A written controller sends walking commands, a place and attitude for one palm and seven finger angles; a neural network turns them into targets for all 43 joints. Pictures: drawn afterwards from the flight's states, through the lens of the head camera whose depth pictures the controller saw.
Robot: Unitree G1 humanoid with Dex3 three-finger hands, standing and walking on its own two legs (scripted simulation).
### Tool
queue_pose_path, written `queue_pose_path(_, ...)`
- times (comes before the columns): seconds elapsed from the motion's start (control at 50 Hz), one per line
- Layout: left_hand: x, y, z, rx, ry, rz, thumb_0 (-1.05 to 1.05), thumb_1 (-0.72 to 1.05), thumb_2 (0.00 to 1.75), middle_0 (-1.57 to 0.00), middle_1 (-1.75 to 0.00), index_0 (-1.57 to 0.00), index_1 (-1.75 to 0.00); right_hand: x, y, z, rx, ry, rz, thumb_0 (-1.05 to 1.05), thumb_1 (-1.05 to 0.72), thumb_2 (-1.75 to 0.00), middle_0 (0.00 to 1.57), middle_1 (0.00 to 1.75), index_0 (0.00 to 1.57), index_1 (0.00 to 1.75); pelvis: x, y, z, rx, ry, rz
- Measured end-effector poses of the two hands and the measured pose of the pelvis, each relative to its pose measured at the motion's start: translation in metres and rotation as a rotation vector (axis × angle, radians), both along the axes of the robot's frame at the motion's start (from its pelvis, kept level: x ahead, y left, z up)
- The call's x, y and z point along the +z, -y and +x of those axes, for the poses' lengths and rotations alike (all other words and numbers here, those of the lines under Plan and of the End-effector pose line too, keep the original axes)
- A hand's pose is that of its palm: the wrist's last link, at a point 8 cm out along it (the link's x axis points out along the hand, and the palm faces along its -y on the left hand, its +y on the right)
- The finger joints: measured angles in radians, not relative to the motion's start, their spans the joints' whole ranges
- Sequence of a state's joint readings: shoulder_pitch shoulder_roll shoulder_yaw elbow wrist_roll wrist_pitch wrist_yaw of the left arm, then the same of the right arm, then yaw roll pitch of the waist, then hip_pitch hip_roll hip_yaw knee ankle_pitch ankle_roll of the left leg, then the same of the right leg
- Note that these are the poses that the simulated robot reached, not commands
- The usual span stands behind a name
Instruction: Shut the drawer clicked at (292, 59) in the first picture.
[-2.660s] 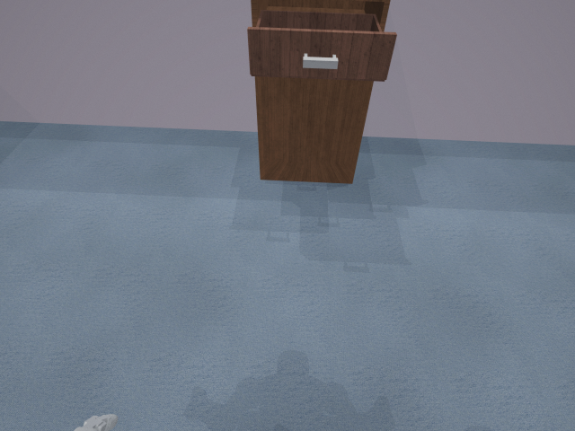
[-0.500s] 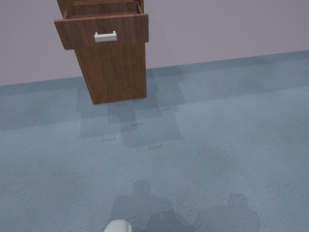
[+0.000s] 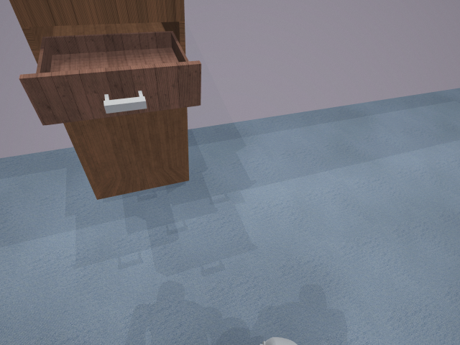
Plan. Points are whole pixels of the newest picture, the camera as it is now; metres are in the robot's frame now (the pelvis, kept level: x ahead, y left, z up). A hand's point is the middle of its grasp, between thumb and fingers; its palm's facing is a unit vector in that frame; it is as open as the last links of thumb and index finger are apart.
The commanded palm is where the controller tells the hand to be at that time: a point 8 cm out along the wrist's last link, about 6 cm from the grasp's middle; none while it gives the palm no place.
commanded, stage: walk to a spot facing it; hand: left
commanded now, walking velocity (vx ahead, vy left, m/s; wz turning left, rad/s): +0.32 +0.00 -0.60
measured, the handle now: (124, 100) +0.68 +0.35 +0.02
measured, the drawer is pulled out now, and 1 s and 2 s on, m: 0.30 0.30 0.30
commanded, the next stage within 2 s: turn to face it in 0.32 s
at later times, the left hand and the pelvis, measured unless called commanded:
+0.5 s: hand (206, 251) +0.37 +0.08 -0.18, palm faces -0.26 -0.95 -0.18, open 7.4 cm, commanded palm none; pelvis +0.20 -0.06 -0.03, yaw -14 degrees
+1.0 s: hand (178, 264) +0.33 +0.14 -0.20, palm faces +0.07 -0.98 -0.20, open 7.3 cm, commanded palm none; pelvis +0.29 -0.05 -0.02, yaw +1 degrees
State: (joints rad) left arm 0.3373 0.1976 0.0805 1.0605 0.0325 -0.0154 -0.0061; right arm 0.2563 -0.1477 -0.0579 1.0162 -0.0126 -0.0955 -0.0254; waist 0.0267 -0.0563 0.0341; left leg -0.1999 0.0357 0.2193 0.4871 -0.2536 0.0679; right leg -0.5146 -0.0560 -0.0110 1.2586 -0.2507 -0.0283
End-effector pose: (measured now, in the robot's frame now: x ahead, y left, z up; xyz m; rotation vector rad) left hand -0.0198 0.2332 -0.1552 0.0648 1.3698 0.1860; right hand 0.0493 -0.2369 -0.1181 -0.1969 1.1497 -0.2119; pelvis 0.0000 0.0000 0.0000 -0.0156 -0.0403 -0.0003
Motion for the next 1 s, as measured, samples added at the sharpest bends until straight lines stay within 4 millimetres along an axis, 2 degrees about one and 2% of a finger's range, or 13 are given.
queue_pose_path(0.06, 0.007, -0.011, 0.056, -0.034, 0.068, 0.012, 0.00, 0.91, 0.89, -0.20, -0.30, -0.20, -0.30, 0.000, 0.001, -0.018, -0.051, -0.084, -0.009, -0.02, -0.95, -0.90, 0.20, 0.30, 0.20, 0.30, 0.004, -0.005, 0.023, -0.028, -0.005, 0.007)
queue_pose_path(0.14, 0.012, -0.011, 0.120, -0.091, 0.114, 0.012, 0.00, 0.91, 0.89, -0.19, -0.30, -0.19, -0.30, -0.004, -0.007, -0.038, -0.125, -0.183, 0.017, -0.01, -0.93, -0.90, 0.20, 0.30, 0.19, 0.30, 0.004, -0.007, 0.053, -0.069, -0.009, 0.015)
queue_pose_path(0.2, 0.013, -0.003, 0.166, -0.148, 0.124, 0.004, 0.00, 0.91, 0.89, -0.19, -0.30, -0.19, -0.30, -0.008, -0.019, -0.047, -0.181, -0.244, 0.054, 0.00, -0.92, -0.90, 0.20, 0.30, 0.19, 0.30, 0.003, -0.004, 0.076, -0.099, -0.012, 0.018)
queue_pose_path(0.28, 0.012, 0.020, 0.229, -0.240, 0.135, -0.010, 0.00, 0.91, 0.89, -0.19, -0.30, -0.19, -0.30, -0.014, -0.033, -0.052, -0.255, -0.320, 0.111, 0.01, -0.91, -0.90, 0.20, 0.30, 0.19, 0.30, -0.001, 0.006, 0.108, -0.140, -0.017, 0.021)
queue_pose_path(0.4, 0.004, 0.075, 0.335, -0.378, 0.194, -0.021, 0.00, 0.91, 0.89, -0.19, -0.30, -0.20, -0.30, -0.027, -0.037, -0.041, -0.365, -0.438, 0.189, 0.01, -0.90, -0.90, 0.20, 0.30, 0.20, 0.30, -0.017, 0.034, 0.163, -0.207, -0.038, 0.020)
queue_pose_path(0.44, -0.001, 0.092, 0.366, -0.403, 0.242, -0.015, 0.00, 0.91, 0.89, -0.20, -0.30, -0.20, -0.30, -0.035, -0.028, -0.029, -0.389, -0.462, 0.210, 0.01, -0.90, -0.90, 0.20, 0.30, 0.20, 0.30, -0.026, 0.049, 0.184, -0.223, -0.037, 0.031)
queue_pose_path(0.48, -0.002, 0.103, 0.386, -0.406, 0.273, -0.004, 0.00, 0.91, 0.89, -0.20, -0.30, -0.20, -0.30, -0.042, -0.012, -0.006, -0.402, -0.447, 0.207, 0.01, -0.90, -0.90, 0.20, 0.30, 0.20, 0.30, -0.029, 0.060, 0.197, -0.240, -0.032, 0.029)
queue_pose_path(0.6, 0.015, 0.117, 0.403, -0.390, 0.250, 0.030, 0.00, 0.91, 0.89, -0.20, -0.30, -0.20, -0.30, -0.038, 0.045, 0.104, -0.348, -0.226, 0.133, 0.01, -0.91, -0.90, 0.20, 0.30, 0.20, 0.30, -0.012, 0.076, 0.229, -0.233, -0.020, 0.018)
queue_pose_path(0.68, 0.025, 0.113, 0.413, -0.344, 0.265, 0.050, -0.01, 0.93, 0.89, -0.20, -0.30, -0.20, -0.30, -0.031, 0.064, 0.167, -0.280, -0.120, 0.111, 0.01, -0.91, -0.90, 0.20, 0.30, 0.19, 0.30, -0.005, 0.080, 0.247, -0.190, -0.026, 0.013)
queue_pose_path(0.76, 0.026, 0.107, 0.414, -0.270, 0.276, 0.044, -0.01, 0.93, 0.89, -0.20, -0.30, -0.20, -0.30, -0.026, 0.074, 0.208, -0.203, -0.103, 0.092, 0.01, -0.92, -0.90, 0.20, 0.30, 0.19, 0.30, -0.004, 0.080, 0.261, -0.139, -0.025, 0.007)
queue_pose_path(0.82, 0.020, 0.097, 0.407, -0.208, 0.261, 0.041, -0.01, 0.93, 0.89, -0.20, -0.30, -0.20, -0.30, -0.023, 0.075, 0.235, -0.139, -0.106, 0.079, 0.01, -0.92, -0.90, 0.20, 0.30, 0.19, 0.30, -0.005, 0.078, 0.270, -0.099, -0.025, 0.005)
queue_pose_path(0.94, -0.005, 0.063, 0.367, -0.084, 0.155, 0.038, -0.01, 0.91, 0.89, -0.20, -0.30, -0.20, -0.30, -0.021, 0.065, 0.291, -0.007, -0.081, 0.036, 0.01, -0.91, -0.90, 0.20, 0.30, 0.19, 0.30, -0.016, 0.062, 0.285, -0.016, -0.029, -0.005)
queue_pose_path(1.0, -0.011, 0.044, 0.344, -0.037, 0.075, 0.050, 0.00, 0.91, 0.89, -0.20, -0.30, -0.20, -0.30, -0.019, 0.058, 0.309, 0.037, -0.049, 0.019, 0.01, -0.91, -0.90, 0.20, 0.30, 0.19, 0.30, -0.018, 0.054, 0.287, 0.010, -0.028, 0.007)
